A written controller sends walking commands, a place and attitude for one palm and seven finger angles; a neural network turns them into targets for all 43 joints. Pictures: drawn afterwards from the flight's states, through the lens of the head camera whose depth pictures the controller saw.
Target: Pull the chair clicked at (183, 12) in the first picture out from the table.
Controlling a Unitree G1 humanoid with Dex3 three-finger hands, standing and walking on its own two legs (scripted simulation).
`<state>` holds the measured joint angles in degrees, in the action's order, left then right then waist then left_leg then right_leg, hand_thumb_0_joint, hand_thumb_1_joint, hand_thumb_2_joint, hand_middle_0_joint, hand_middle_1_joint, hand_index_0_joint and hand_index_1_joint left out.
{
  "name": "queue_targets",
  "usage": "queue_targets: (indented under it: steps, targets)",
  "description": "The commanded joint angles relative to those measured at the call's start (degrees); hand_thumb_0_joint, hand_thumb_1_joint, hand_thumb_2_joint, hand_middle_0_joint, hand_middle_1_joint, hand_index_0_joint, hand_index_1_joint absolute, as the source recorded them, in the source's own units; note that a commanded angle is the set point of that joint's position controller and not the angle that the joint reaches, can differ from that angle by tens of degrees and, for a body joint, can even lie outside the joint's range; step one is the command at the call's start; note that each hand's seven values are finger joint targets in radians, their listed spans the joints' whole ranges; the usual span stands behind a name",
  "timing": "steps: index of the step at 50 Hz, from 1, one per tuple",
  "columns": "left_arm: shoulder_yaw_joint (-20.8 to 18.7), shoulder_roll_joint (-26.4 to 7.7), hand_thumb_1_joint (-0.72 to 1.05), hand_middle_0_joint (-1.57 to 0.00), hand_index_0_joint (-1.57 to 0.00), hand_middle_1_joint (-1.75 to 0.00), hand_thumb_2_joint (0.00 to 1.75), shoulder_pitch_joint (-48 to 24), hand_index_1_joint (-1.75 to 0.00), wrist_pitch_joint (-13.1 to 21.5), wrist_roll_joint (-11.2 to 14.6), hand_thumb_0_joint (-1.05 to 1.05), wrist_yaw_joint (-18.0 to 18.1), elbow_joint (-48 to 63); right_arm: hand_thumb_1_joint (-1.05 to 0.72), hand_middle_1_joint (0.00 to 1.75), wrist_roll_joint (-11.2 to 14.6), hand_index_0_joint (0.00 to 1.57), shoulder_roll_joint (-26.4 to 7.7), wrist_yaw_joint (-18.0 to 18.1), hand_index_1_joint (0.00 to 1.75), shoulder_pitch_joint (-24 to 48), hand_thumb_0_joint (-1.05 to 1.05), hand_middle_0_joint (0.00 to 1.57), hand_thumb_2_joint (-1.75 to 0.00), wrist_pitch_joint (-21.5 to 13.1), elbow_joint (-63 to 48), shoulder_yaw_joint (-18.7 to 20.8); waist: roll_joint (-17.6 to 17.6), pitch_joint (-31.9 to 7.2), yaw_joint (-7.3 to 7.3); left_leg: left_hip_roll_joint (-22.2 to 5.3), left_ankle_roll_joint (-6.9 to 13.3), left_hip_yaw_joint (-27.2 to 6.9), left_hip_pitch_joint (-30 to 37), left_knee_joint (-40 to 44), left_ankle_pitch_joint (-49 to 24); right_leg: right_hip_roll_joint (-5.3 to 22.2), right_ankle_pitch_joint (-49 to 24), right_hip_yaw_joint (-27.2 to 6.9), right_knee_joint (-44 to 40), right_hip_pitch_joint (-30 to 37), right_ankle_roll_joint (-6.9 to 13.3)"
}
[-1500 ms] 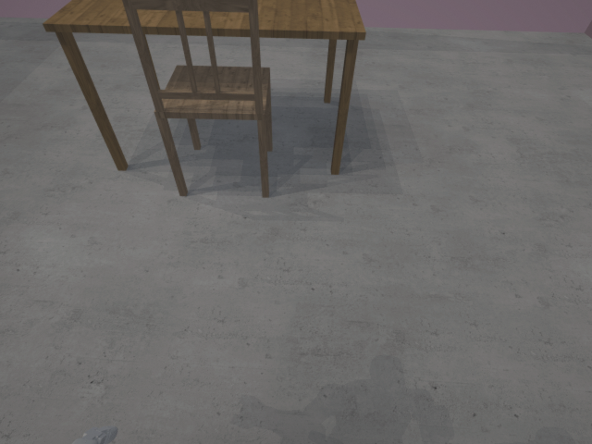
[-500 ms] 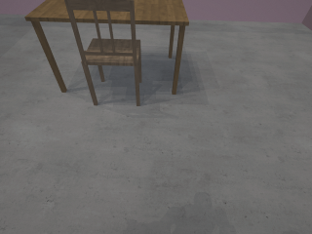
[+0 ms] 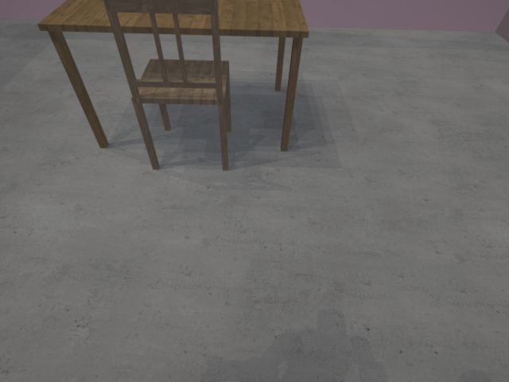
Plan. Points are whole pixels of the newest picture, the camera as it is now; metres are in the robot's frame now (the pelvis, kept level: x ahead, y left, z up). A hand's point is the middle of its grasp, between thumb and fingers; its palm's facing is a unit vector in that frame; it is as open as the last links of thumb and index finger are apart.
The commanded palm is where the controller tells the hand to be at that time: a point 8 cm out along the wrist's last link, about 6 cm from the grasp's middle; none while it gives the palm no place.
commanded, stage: walk to a spot facing it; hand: left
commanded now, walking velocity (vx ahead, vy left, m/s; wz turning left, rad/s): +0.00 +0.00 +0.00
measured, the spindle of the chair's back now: (159, 49) +1.32 +0.48 -0.09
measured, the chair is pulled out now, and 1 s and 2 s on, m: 0.00 0.00 0.00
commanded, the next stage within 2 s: turn to face it in 1.48 s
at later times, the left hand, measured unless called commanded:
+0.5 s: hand out of the picture +0.03 +0.25 -0.20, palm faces +0.18 -0.97 -0.17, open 7.4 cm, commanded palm none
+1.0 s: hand (150, 280) +0.35 +0.25 -0.17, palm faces +0.32 -0.93 -0.18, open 7.4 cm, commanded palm none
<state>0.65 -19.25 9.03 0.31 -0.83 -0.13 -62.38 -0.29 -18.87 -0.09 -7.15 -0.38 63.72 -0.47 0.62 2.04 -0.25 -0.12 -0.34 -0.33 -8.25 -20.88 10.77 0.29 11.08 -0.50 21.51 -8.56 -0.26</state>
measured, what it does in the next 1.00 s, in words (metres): walks ahead, turning left: right foot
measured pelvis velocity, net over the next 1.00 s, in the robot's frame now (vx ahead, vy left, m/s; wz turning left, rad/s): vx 0.30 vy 0.06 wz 0.34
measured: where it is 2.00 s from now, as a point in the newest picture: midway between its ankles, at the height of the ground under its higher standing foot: (204, 291)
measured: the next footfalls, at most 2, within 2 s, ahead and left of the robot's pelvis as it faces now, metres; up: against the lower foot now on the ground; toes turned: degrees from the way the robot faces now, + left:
right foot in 0.90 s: +0.43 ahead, -0.01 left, +0.00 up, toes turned +9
left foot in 1.38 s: +0.52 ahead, +0.31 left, +0.00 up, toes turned +37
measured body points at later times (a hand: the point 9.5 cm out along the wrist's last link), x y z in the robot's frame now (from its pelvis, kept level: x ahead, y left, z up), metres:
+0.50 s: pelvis +0.07 +0.06 -0.01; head +0.08 +0.09 +0.44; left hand +0.02 +0.30 -0.18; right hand +0.09 -0.18 -0.15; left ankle +0.06 +0.13 -0.75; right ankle +0.05 -0.09 -0.67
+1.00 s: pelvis +0.30 +0.06 -0.02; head +0.32 +0.06 +0.43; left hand +0.33 +0.30 -0.16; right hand +0.30 -0.18 -0.18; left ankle +0.13 +0.13 -0.66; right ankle +0.39 -0.02 -0.75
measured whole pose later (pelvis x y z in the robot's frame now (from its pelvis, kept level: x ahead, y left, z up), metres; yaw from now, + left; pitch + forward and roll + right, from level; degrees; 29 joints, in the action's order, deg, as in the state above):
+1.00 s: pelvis +0.30 +0.06 -0.02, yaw +19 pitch -1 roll +0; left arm -2.5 -8.3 7.7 5.1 -1.6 -0.4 -55.8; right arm -0.8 -8.9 0.2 -22.7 -1.6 65.5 3.2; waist -1.5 4.1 1.7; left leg -0.9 3.0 -0.6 -16.9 -67.9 23.3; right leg 3.3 13.5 10.1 35.1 -20.4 2.5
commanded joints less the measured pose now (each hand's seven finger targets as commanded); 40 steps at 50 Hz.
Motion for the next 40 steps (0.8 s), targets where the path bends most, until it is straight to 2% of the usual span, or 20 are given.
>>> queue_targets:
  steps: [1,2,4,6,7,9,10,11,14,16,17,18,19,20,21,24,26,33,38,40]
  targets:
    - [-2.2,-11.3,0.90,-0.20,-0.20,-0.30,0.90,-1.8,-0.30,1.3,0.1,0.00,0.9,3.3,-0.90,0.30,-0.1,0.20,-11.6,0.7,0.30,2.2,0.00,0.20,-0.90,-1.5,-3.4,2.3,-0.2,-3.6,0.20,-6.7,1.9,-5.4,0.9,3.1,-6.7,6.5,-6.3,-5.7,-3.5,0.1,1.9]
    - [-2.2,-11.3,0.90,-0.20,-0.20,-0.30,0.90,-1.8,-0.30,1.3,0.2,0.00,0.9,3.4,-0.90,0.30,-0.1,0.20,-11.6,0.7,0.30,2.4,0.00,0.20,-0.90,-1.5,-3.4,2.3,-0.6,-3.0,0.20,-6.7,1.8,-5.4,0.8,3.3,-6.1,6.4,-5.8,-5.8,-3.7,-0.4,1.9]
    - [-1.0,-4.8,0.90,-0.20,-0.20,-0.30,0.90,2.0,-0.30,0.3,0.2,0.00,1.2,1.8,-0.90,0.30,-0.5,0.20,-4.7,0.3,0.30,-1.0,0.00,0.20,-0.90,-0.4,-2.1,0.7,-0.3,-3.9,0.07,-5.8,1.1,-4.8,-0.8,1.9,-0.5,6.3,2.9,-4.5,-3.1,0.5,0.7]
    - [-1.6,-5.3,0.90,-0.20,-0.20,-0.30,0.90,4.4,-0.30,-0.4,-0.2,0.00,0.9,2.0,-0.90,0.30,-0.9,0.20,-4.3,0.0,0.30,-2.2,0.00,0.20,-0.90,0.4,-2.6,0.9,1.2,-0.5,-0.72,-3.9,1.6,-4.8,-7.3,-0.8,11.2,7.0,16.4,-6.1,-4.4,-0.6,1.3]
    - [-2.1,-6.4,0.90,-0.20,-0.20,-0.30,0.90,5.4,-0.30,-0.6,-0.3,0.00,0.7,2.4,-0.90,0.30,-1.0,0.20,-3.9,-0.1,0.30,-2.6,0.00,0.20,-0.90,0.6,-3.4,1.0,3.9,1.7,-1.22,-2.3,1.5,-3.8,-12.1,-3.6,15.4,8.5,21.6,-7.9,-5.9,-0.1,2.3]
    - [-3.6,-8.7,0.90,-0.20,-0.20,-0.30,0.90,8.7,-0.30,-0.5,-0.5,0.00,0.8,3.4,-0.90,0.30,-1.0,0.20,-3.0,-0.2,0.30,-2.8,0.00,0.20,-0.90,0.8,-5.3,1.5,10.9,3.1,-2.48,-0.4,1.0,0.9,-18.9,-15.9,15.7,16.1,28.9,-15.2,-11.5,1.5,6.4]
    - [-4.0,-9.1,0.90,-0.20,-0.20,-0.30,0.90,10.5,-0.30,-0.1,-0.5,0.00,0.9,3.9,-0.90,0.30,-0.9,0.20,-3.3,-0.3,0.30,-1.8,0.00,0.20,-0.90,0.7,-6.7,2.0,11.0,3.6,-3.04,-1.3,1.1,1.3,-21.5,-22.2,17.3,19.6,28.4,-18.2,-13.1,2.2,8.9]
    - [-4.5,-8.8,0.90,-0.20,-0.20,-0.30,0.90,10.2,-0.30,0.7,-0.6,0.00,1.0,4.3,-0.90,0.30,-0.8,0.20,-3.1,-0.7,0.30,-1.4,0.00,0.20,-0.90,0.2,-7.5,2.4,9.2,3.8,-2.61,-3.2,1.3,0.8,-23.7,-25.7,17.2,21.5,23.8,-17.6,-13.0,3.4,10.6]
    - [-4.9,-7.5,0.90,-0.20,-0.20,-0.30,0.90,8.3,-0.30,1.9,-0.9,0.00,0.9,5.4,-0.90,0.30,-0.5,0.20,-0.1,-1.7,0.30,-3.5,0.00,0.20,-0.90,-0.6,-8.5,2.7,5.9,2.8,-0.47,-4.6,1.1,3.2,-18.2,-20.7,14.9,20.1,10.5,-7.0,-7.9,1.7,9.4]
    - [-5.0,-6.5,0.90,-0.20,-0.20,-0.30,0.90,6.9,-0.30,1.6,-0.7,0.00,0.7,5.7,-0.90,0.30,-0.6,0.20,1.5,-1.8,0.30,-10.0,0.00,0.20,-0.90,-0.8,-6.8,2.7,4.4,1.9,2.46,-2.2,1.2,7.3,-5.2,-11.8,8.1,16.6,12.4,0.6,-2.8,-6.3,6.0]
    - [-4.9,-5.1,0.90,-0.20,-0.20,-0.30,0.90,7.2,-0.30,1.3,-0.3,0.00,0.5,5.8,-0.90,0.30,-0.7,0.20,0.4,-1.5,0.30,-15.3,0.00,0.20,-0.90,-0.9,-5.3,3.2,0.6,1.0,4.10,-1.6,1.4,7.0,3.0,-8.0,7.8,13.4,14.6,5.1,4.2,-11.7,3.9]
    - [-4.2,-1.2,0.90,-0.20,-0.20,-0.30,0.90,7.4,-0.30,0.9,0.0,0.00,0.0,7.0,-0.90,0.30,-1.3,0.20,-4.1,-0.9,0.30,-21.4,0.00,0.20,-0.90,-1.2,-3.8,4.8,-13.4,1.2,6.57,-10.4,5.1,-10.5,8.2,1.1,20.9,7.4,16.6,9.5,21.1,-21.4,0.6]
    - [-3.5,1.9,0.90,-0.20,-0.20,-0.30,0.90,3.9,-0.30,1.0,0.0,0.00,-0.4,10.4,-0.90,0.30,-1.5,0.20,-8.2,-0.2,0.30,-27.4,0.00,0.20,-0.90,-1.7,-3.2,5.8,-20.5,1.8,7.82,-22.2,11.2,-32.1,9.3,12.2,24.9,1.4,24.6,9.3,37.2,-32.1,-1.5]
    - [-3.7,0.7,0.90,-0.20,-0.20,-0.30,0.90,1.4,-0.30,1.3,-0.8,0.00,0.1,11.2,-0.90,0.30,-0.9,0.20,-7.3,0.1,0.30,-26.4,0.00,0.20,-0.90,-1.5,-3.2,5.5,-12.9,2.3,6.80,-24.0,14.1,-35.3,5.9,12.7,28.9,4.3,22.1,2.6,44.7,-33.9,0.2]
    - [-4.0,1.5,0.90,-0.20,-0.20,-0.30,0.90,0.8,-0.30,1.6,-0.9,0.00,-0.2,10.3,-0.90,0.30,-0.7,0.20,-4.7,0.4,0.30,-22.8,0.00,0.20,-0.90,-1.7,-4.0,5.1,-7.1,4.2,5.25,-21.4,13.4,-31.8,2.6,13.0,29.4,5.6,16.0,0.9,48.0,-34.8,0.4]
    - [-3.9,3.4,0.90,-0.20,-0.20,-0.30,0.90,6.0,-0.30,1.7,-1.2,0.00,-1.0,6.4,-0.90,0.30,-0.4,0.20,0.8,0.9,0.30,-18.0,0.00,0.20,-0.90,-3.7,-4.4,3.7,-5.9,3.5,1.62,-14.4,10.4,-16.9,-0.5,12.0,11.4,7.7,5.0,1.2,44.5,-29.5,-1.1]
    - [-3.8,4.3,0.90,-0.20,-0.20,-0.30,0.90,7.6,-0.30,1.4,-1.0,0.00,-0.9,5.4,-0.90,0.30,-0.2,0.20,1.7,1.1,0.30,-18.5,0.00,0.20,-0.90,-4.3,-3.4,3.7,-5.3,1.8,0.81,-12.8,10.7,-12.2,0.9,11.5,2.9,7.5,2.8,1.9,42.2,-28.3,-2.0]
    - [-4.0,5.6,0.90,-0.20,-0.20,-0.30,0.90,-0.5,-0.30,1.5,-0.6,0.00,-0.6,7.6,-0.90,0.30,-0.1,0.20,4.5,1.7,0.30,-23.6,0.00,0.20,-0.90,-4.7,-0.1,4.0,-4.7,4.7,2.49,-12.9,12.4,-9.8,8.1,11.6,-8.8,8.0,-1.2,3.2,32.0,-34.0,-3.5]
    - [-4.0,6.8,0.90,-0.20,-0.20,-0.30,0.90,-7.2,-0.30,2.3,-0.3,0.00,-0.9,9.8,-0.90,0.30,-0.8,0.20,4.1,1.8,0.30,-24.8,0.00,0.20,-0.90,-4.5,1.0,4.3,-6.5,7.1,4.24,-12.6,11.5,-7.5,8.2,9.3,-15.2,6.2,-0.8,5.3,19.1,-28.7,-1.9]
    - [-4.2,6.6,0.90,-0.20,-0.20,-0.30,0.90,-7.0,-0.30,2.6,-0.2,0.00,-0.9,10.2,-0.90,0.30,-1.2,0.20,3.5,1.8,0.30,-24.1,0.00,0.20,-0.90,-4.4,1.1,4.5,-6.7,6.8,3.71,-12.9,11.1,-7.7,6.9,7.4,-18.7,4.6,0.2,6.1,16.1,-23.4,-0.7]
